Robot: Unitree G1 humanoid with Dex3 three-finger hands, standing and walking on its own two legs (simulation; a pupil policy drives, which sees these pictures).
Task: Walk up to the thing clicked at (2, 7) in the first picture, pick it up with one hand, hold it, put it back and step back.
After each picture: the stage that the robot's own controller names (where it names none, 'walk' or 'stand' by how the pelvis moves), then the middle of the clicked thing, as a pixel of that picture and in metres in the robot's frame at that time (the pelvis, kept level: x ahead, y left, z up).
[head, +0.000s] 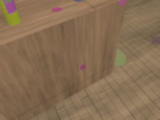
stand; out of the picture +0.77 +0.39 +0.14
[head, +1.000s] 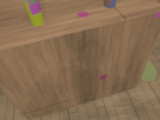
walk; (30, 0) +0.75 +0.29 +0.14
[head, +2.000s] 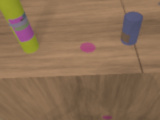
rise first; (19, 24) +0.54 +0.27 +0.14
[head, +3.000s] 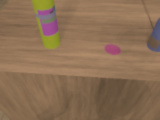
stand; (46, 17) +0.53 +0.16 +0.17
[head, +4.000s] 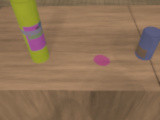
stand; (32, 32) +0.49 +0.20 +0.15
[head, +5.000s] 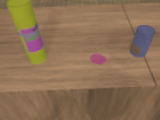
stand; (30, 34) +0.49 +0.21 +0.14
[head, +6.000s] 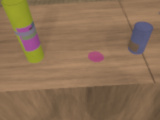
stand; (26, 33) +0.49 +0.22 +0.14
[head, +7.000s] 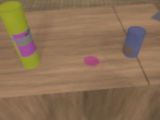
stand; (22, 39) +0.48 +0.23 +0.14
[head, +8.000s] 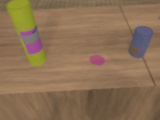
stand; (29, 36) +0.49 +0.21 +0.14
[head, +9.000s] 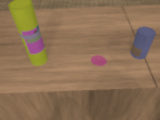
stand; (31, 36) +0.49 +0.21 +0.14
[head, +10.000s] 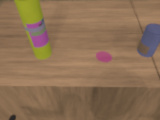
rise first; (35, 29) +0.50 +0.20 +0.14
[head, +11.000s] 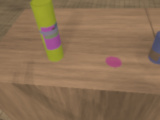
go down; (49, 32) +0.51 +0.18 +0.14
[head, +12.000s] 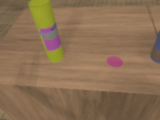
go down; (49, 33) +0.50 +0.18 +0.14
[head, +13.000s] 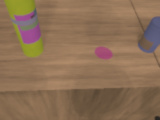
go down; (25, 21) +0.48 +0.16 +0.16
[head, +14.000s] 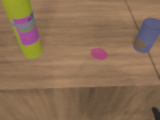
approach; (24, 24) +0.49 +0.17 +0.16
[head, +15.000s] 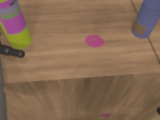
close in; (7, 10) +0.50 +0.19 +0.19
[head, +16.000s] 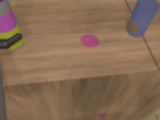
lift; out of the picture +0.50 +0.20 +0.20
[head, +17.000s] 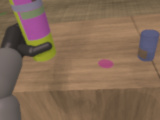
lift; (30, 12) +0.35 +0.13 +0.35
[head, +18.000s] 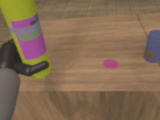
hold; (27, 32) +0.33 +0.15 +0.30
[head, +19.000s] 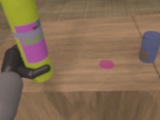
hold; (30, 37) +0.34 +0.15 +0.28
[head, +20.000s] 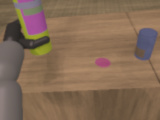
crouch; (30, 10) +0.42 +0.14 +0.31
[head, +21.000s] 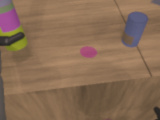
lower; (1, 8) +0.51 +0.19 +0.23
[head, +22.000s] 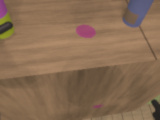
lower; out of the picture +0.53 +0.20 +0.21
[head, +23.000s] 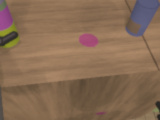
lower; out of the picture +0.51 +0.20 +0.20
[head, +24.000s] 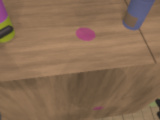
lower; out of the picture +0.52 +0.20 +0.20
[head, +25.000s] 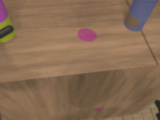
rest; out of the picture +0.52 +0.21 +0.20
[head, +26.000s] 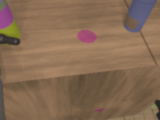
withdraw; out of the picture +0.51 +0.19 +0.20
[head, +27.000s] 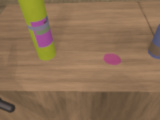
sink last; (39, 28) +0.48 +0.17 +0.18
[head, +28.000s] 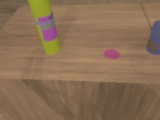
stand; (45, 24) +0.53 +0.19 +0.18
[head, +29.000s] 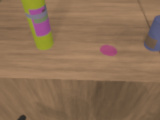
stand; (37, 17) +0.52 +0.18 +0.18
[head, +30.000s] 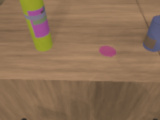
stand; (36, 18) +0.52 +0.18 +0.19
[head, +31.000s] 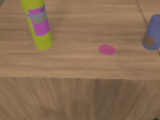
stand; (36, 17) +0.53 +0.18 +0.20
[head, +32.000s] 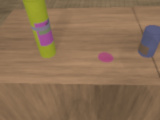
stand; (41, 29) +0.53 +0.19 +0.15
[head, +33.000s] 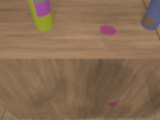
walk; out of the picture +0.58 +0.16 +0.17
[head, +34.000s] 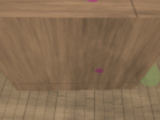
walk; out of the picture +0.80 +0.23 +0.15
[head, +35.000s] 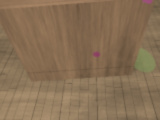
stand; out of the picture +1.08 +0.32 +0.15
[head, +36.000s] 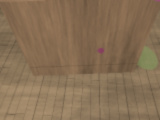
stand; out of the picture +1.10 +0.23 +0.14
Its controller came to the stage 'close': yes
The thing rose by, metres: 0.21
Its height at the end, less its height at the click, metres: +0.00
